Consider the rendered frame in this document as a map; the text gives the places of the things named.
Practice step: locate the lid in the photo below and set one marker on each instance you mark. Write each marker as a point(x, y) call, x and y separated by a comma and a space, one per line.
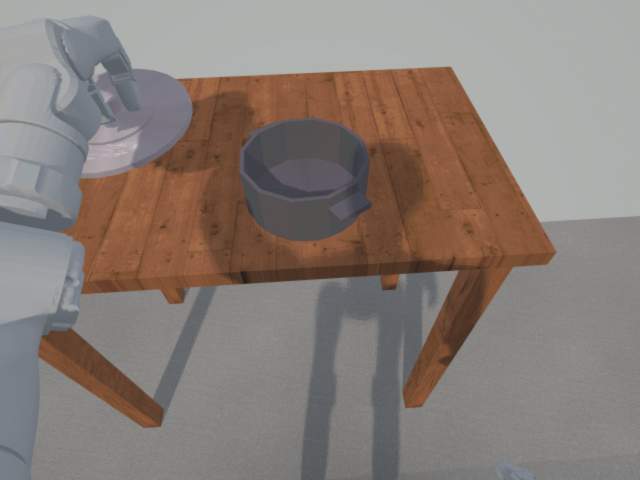
point(139, 137)

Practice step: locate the knob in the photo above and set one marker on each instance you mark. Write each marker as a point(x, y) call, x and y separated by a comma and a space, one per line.
point(111, 97)

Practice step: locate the robot left upper arm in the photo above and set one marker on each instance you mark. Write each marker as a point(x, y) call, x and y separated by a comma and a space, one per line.
point(41, 279)

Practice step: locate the pot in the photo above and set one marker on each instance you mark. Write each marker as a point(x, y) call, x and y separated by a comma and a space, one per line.
point(305, 179)

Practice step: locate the left robot hand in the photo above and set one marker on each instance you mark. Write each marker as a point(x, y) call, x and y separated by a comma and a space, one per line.
point(108, 50)

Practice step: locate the table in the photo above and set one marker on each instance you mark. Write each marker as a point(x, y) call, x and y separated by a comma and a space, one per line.
point(443, 199)

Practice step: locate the left robot forearm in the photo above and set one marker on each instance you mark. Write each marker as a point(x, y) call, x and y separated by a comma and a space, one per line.
point(47, 117)

